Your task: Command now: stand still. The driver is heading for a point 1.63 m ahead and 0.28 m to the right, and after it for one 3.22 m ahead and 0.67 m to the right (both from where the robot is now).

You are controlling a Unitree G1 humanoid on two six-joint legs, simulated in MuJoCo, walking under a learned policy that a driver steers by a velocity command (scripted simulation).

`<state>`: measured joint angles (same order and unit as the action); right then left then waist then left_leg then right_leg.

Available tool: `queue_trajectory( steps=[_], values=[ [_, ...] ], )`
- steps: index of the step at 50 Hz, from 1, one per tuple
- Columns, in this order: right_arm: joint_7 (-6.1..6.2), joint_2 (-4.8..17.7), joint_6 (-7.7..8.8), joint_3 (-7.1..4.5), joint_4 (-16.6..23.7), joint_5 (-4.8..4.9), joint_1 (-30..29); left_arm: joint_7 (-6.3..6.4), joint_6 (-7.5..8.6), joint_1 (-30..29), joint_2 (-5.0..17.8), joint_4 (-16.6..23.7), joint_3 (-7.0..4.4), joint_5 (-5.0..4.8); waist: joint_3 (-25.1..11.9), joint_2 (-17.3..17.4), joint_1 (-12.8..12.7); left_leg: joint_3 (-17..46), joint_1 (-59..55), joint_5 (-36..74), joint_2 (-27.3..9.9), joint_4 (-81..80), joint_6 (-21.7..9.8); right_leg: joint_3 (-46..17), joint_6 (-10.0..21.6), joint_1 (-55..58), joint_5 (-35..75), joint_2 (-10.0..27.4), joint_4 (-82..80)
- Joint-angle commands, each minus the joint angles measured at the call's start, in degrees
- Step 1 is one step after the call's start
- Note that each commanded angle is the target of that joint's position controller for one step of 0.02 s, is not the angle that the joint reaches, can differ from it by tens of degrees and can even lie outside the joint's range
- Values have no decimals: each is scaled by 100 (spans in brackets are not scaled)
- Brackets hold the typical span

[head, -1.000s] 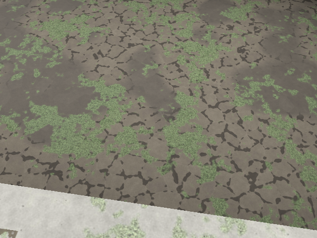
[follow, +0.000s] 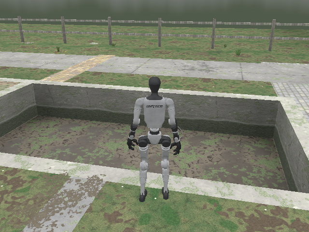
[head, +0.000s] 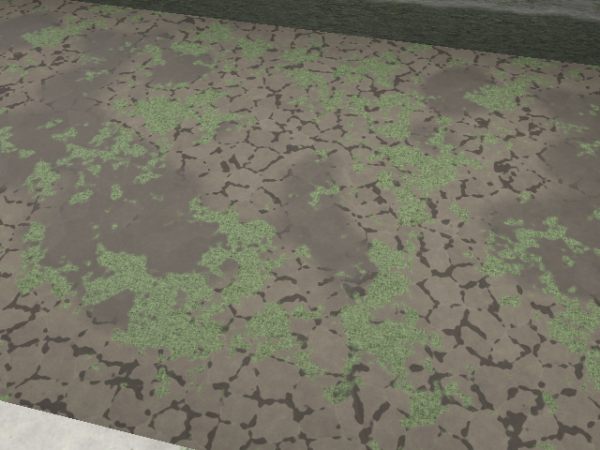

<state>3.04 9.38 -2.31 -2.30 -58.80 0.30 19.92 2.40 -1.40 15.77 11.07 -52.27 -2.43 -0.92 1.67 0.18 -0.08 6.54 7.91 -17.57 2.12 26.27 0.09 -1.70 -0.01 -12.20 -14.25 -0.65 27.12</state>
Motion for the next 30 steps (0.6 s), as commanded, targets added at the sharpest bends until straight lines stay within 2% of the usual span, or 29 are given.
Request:
queue_trajectory(
  steps=[1, 14, 30],
  values=[
    [34, 478, 8, -63, -60, -8, 539, 26, 47, 271, 548, 94, -111, 1, 100, 71, 1, 199, 399, 1458, -274, -455, -43, -247, 132, 335, 1288, 259, -348],
    [43, 347, 18, 22, -459, -23, 765, 61, -6, 517, 440, -340, -48, 3, 252, 47, -12, 78, 440, 1152, -237, -624, -9, -201, 109, 352, 1076, 227, -502],
    [49, 269, 42, 118, -644, -19, 1084, 69, -22, 810, 333, -667, 51, 6, 378, 34, -15, -19, 518, 885, -213, -708, 16, -199, 118, 283, 923, 205, -595]
  ],
)
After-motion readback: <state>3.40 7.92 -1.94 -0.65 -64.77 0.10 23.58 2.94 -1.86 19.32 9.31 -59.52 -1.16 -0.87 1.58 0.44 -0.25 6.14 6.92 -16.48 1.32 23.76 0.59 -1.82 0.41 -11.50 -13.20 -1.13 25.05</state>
